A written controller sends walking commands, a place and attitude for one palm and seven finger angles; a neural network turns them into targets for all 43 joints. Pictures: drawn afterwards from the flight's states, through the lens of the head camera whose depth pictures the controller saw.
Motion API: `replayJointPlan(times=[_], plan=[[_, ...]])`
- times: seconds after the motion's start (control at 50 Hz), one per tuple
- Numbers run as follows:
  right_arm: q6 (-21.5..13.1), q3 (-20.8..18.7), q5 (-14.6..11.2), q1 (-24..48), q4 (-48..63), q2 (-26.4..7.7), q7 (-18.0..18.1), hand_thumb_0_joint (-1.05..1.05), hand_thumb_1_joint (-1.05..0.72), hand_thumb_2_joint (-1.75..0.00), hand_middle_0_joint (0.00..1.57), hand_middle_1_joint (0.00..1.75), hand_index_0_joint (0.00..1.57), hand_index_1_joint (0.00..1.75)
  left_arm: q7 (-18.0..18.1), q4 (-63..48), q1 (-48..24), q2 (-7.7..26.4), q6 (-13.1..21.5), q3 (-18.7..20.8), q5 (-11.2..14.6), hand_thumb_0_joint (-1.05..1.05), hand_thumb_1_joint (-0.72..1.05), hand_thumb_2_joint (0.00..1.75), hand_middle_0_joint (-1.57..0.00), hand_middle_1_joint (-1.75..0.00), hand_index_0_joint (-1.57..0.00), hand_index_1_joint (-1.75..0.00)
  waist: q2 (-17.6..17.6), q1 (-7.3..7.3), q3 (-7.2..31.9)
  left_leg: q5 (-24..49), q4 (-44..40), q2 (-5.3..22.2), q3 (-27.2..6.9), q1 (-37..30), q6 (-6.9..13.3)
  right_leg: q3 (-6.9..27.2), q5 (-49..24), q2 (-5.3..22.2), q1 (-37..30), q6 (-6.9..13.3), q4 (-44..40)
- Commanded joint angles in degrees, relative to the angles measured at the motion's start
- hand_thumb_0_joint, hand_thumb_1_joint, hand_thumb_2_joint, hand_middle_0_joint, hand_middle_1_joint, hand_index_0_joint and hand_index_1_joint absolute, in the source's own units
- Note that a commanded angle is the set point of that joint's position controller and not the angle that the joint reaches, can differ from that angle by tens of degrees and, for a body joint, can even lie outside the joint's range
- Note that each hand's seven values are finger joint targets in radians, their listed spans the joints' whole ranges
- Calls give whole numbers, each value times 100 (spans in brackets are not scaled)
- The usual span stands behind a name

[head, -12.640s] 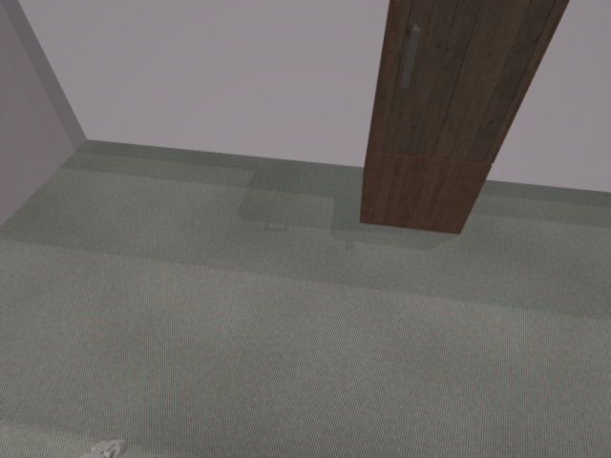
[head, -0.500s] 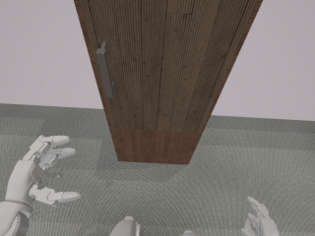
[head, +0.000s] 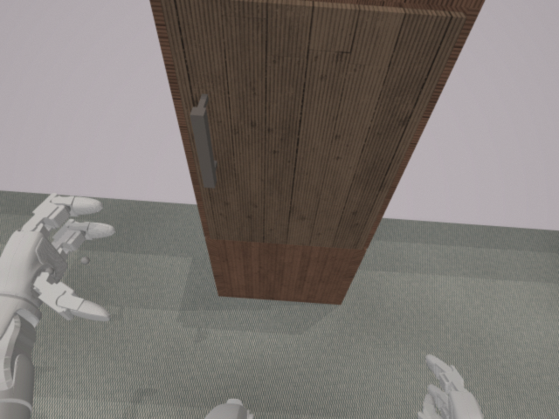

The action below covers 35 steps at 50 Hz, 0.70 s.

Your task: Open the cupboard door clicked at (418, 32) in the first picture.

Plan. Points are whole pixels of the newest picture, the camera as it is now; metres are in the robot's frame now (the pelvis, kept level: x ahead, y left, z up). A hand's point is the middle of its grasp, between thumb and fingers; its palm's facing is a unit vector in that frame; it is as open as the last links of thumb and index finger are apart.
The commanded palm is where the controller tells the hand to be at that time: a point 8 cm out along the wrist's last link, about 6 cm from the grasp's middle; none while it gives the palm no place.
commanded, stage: raise the hand with hooked fingers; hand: left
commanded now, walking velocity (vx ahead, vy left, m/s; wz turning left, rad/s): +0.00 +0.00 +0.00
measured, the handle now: (207, 143) +0.55 +0.17 +0.06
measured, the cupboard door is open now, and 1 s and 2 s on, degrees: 0 0 0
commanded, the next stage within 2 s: move the hooked fingers beside the handle in 0.50 s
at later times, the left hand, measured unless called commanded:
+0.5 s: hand (112, 257) +0.30 +0.25 +0.08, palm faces +0.02 -1.00 -0.02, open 14.0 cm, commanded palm +0.27 +0.29 +0.08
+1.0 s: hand (143, 226) +0.35 +0.22 +0.08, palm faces -0.02 -1.00 -0.01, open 14.0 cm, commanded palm +0.32 +0.28 +0.08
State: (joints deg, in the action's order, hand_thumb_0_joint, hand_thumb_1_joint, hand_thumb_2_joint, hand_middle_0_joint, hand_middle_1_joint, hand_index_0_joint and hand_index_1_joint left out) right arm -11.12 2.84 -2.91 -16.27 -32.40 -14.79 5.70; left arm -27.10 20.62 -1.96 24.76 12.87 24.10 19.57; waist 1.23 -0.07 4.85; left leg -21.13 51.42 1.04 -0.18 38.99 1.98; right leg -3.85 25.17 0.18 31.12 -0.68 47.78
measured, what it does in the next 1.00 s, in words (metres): stands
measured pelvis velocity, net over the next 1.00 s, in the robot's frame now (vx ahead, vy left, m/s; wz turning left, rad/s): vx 0.01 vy -0.03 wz -0.02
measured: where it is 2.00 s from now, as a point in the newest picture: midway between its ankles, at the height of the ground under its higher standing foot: outside the picture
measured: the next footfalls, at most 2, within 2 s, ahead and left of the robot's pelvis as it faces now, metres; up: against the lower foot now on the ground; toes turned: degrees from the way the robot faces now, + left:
none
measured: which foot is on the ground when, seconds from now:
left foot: down 0.00-1.00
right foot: down 0.00-1.00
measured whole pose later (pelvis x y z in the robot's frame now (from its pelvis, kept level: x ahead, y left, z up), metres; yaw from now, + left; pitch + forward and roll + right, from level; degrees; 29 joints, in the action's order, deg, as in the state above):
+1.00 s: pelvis +0.01 -0.03 +0.00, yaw -1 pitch +10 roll -1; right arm -7.4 1.6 -3.2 -17.3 -33.0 -15.5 5.2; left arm -26.8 33.9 -13.5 23.8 14.9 22.8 17.8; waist 1.5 1.6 5.4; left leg -21.1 50.3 2.3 0.4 39.7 0.1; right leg -3.0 26.0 -1.0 33.5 1.1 49.1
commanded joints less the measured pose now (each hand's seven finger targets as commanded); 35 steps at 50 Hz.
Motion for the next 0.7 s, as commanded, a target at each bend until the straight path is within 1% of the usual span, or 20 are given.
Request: replayJointPlan(times=[0.0,0.04,0.08,0.12,0.14,0.16,0.22,0.24,0.28,0.32,0.34,0.38,0.4,0.42,0.44,0.48,0.58,0.6,0.66,0.68], plan=[[-294,-416,-10,137,798,-973,89,0,-90,-90,20,30,20,30,-196,-807,-1127,1373,120,442,189,0,-50,30,-30,-120,-30,-120,424,29,1280,994,-1024,-24,-392,-1705,-85,-58,-985,-256,188,233,-730],[-288,-426,1,100,825,-973,57,0,-90,-90,20,30,20,30,-256,-690,-966,1263,119,412,263,0,-50,30,-30,-120,-30,-120,264,-5,1226,1200,-942,-62,-320,-1601,-62,-31,-1212,-281,86,247,-735],[-276,-456,3,103,828,-984,14,0,-90,-90,20,30,20,30,-252,-843,-994,1326,225,475,284,0,-50,30,-30,-120,-30,-120,357,-17,1330,1378,-899,-63,-282,-1654,-67,-19,-1393,-269,70,236,-687],[-248,-474,10,82,835,-979,-8,0,-90,-90,20,30,20,30,-209,-746,-974,1304,286,506,288,0,-50,30,-30,-120,-30,-120,246,-2,1256,1280,-874,-73,-240,-1555,-59,-2,-1344,-264,131,210,-692],[-244,-465,26,62,825,-981,-15,0,-90,-90,20,30,20,30,-173,-801,-1079,1410,345,566,276,0,-50,30,-30,-120,-30,-120,247,-22,1219,1325,-842,-84,-234,-1497,-53,14,-1385,-277,55,246,-669],[-237,-473,23,69,836,-976,-28,0,-90,-90,20,30,20,30,-149,-854,-1064,1466,396,627,248,0,-50,30,-30,-120,-30,-120,416,-42,1355,1437,-836,-86,-203,-1578,-57,43,-1494,-261,17,235,-638],[-199,-480,16,70,839,-949,-33,0,-90,-90,20,30,20,30,-60,-967,-1139,1468,511,611,184,0,-50,30,-30,-120,-30,-120,533,2,1348,1260,-860,-71,-197,-1619,-50,60,-1300,-250,128,215,-654],[-194,-476,42,50,851,-958,-25,0,-90,-90,20,30,20,30,-52,-999,-1196,1553,537,674,201,0,-50,30,-30,-120,-30,-120,367,1,1347,1284,-825,-88,-190,-1533,-26,87,-1356,-264,21,221,-655],[-168,-476,20,81,838,-930,-16,0,-90,-90,20,30,20,30,-56,-984,-1140,1494,574,665,212,0,-50,30,-30,-120,-30,-120,449,8,1430,1302,-787,-96,-120,-1531,-15,153,-1469,-234,-57,188,-680],[-161,-473,11,85,824,-927,-3,0,-90,-90,20,30,20,30,-80,-969,-1163,1457,579,624,222,0,-50,30,-30,-120,-30,-120,475,35,1425,1257,-775,-95,-111,-1515,-13,160,-1453,-229,-22,171,-686],[-157,-468,16,73,811,-929,2,0,-90,-90,20,30,20,30,-113,-942,-1186,1437,581,597,270,0,-50,30,-30,-120,-30,-120,279,42,1407,1302,-724,-106,-102,-1419,4,215,-1550,-233,-174,175,-705],[-142,-455,0,98,793,-920,6,0,-90,-90,20,30,20,30,-153,-848,-1182,1422,569,571,260,0,-50,30,-30,-120,-30,-120,454,45,1352,1258,-724,-109,-80,-1398,2,240,-1556,-219,-105,161,-721],[-143,-461,-5,104,795,-916,14,0,-90,-90,20,30,20,30,-161,-847,-1210,1430,568,576,258,0,-50,30,-30,-120,-30,-120,420,50,1355,1224,-712,-112,-73,-1379,5,257,-1538,-210,-102,148,-729],[-134,-460,-8,111,786,-920,20,0,-90,-90,20,30,20,30,-168,-753,-1172,1409,534,553,246,0,-50,30,-30,-120,-30,-120,375,69,1309,1164,-717,-109,-70,-1347,10,261,-1477,-206,-54,139,-749],[-128,-458,-4,84,794,-926,27,0,-90,-90,20,30,20,30,-189,-702,-1180,1385,517,533,279,0,-50,30,-30,-120,-30,-120,155,76,1264,1169,-689,-107,-79,-1269,19,277,-1488,-217,-122,141,-757],[-114,-445,-25,129,801,-919,23,0,-90,-90,20,30,20,30,-199,-596,-1207,1363,479,512,278,0,-50,30,-30,-120,-30,-120,229,72,1148,1063,-720,-114,-77,-1226,12,302,-1413,-199,-36,123,-796],[-110,-433,-21,151,832,-898,21,0,-90,-90,20,30,20,30,-176,-647,-1225,1438,519,549,247,0,-50,30,-30,-120,-30,-120,308,30,1293,1092,-694,-117,-48,-1235,15,360,-1440,-177,-140,115,-777],[-102,-425,-20,138,794,-912,29,0,-90,-90,20,30,20,30,-150,-593,-1480,1458,544,539,238,0,-50,30,-30,-120,-30,-120,149,99,1252,1069,-689,-111,-78,-1211,22,338,-1423,-185,-82,107,-768],[-90,-416,-26,118,720,-914,64,0,-90,-90,20,30,20,30,-104,-379,-2054,1421,597,420,186,0,-50,30,-30,-120,-30,-120,173,181,1185,864,-640,-108,-77,-1147,20,397,-1166,-185,79,98,-773],[-88,-411,-32,103,679,-920,81,0,-90,-90,20,30,20,30,-97,-300,-2326,1403,625,346,157,0,-50,30,-30,-120,-30,-120,216,244,1142,784,-644,-104,-94,-1157,21,393,-1066,-182,152,103,-777]])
